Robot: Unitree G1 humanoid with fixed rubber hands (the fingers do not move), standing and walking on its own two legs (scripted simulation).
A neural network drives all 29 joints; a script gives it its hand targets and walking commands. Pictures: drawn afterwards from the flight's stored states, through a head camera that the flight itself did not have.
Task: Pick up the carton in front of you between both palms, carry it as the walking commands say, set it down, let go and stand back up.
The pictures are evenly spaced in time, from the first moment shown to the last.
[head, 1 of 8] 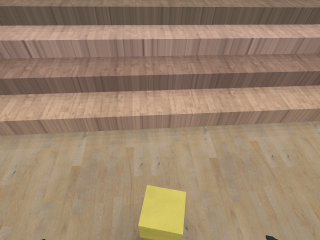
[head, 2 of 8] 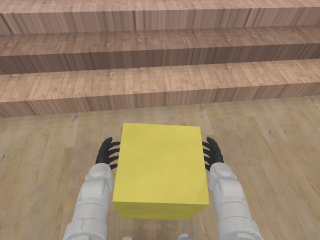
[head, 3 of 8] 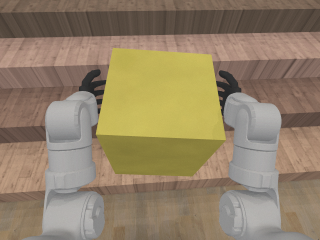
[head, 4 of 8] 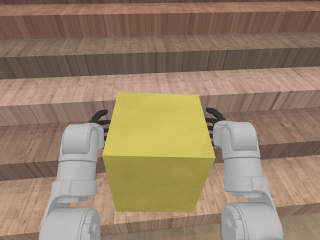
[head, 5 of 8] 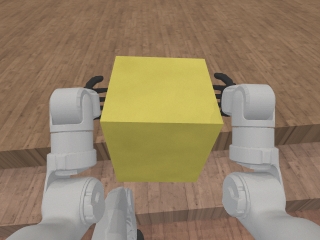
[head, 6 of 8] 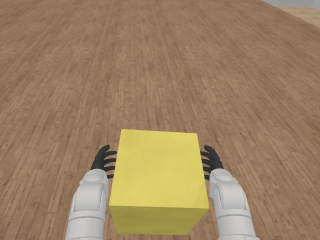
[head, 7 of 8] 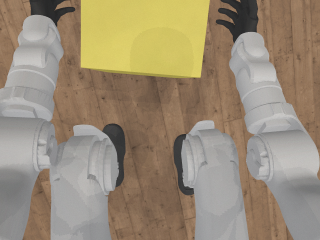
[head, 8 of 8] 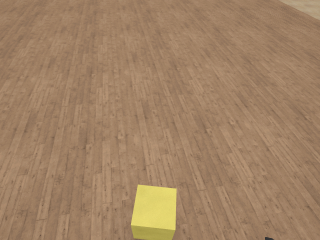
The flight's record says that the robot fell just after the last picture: no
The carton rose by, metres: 2.22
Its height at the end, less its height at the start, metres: +1.47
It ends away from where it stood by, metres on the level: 4.58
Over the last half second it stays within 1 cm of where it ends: yes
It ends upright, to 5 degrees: yes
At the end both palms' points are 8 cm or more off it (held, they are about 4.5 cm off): yes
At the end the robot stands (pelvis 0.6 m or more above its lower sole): yes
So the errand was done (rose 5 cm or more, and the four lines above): yes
